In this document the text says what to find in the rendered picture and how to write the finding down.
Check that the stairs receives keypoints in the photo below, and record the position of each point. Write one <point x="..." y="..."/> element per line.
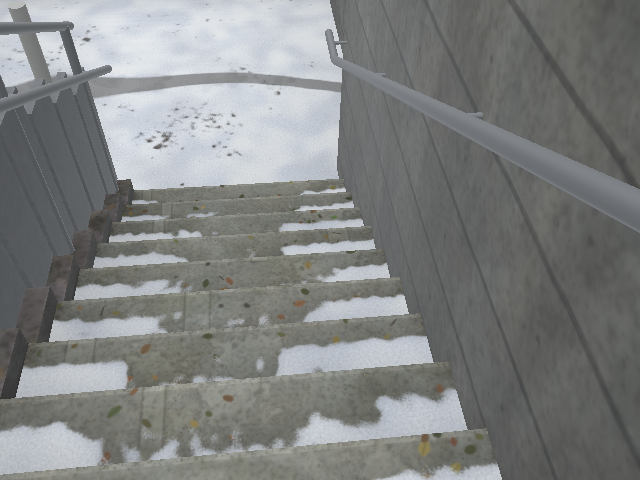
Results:
<point x="239" y="332"/>

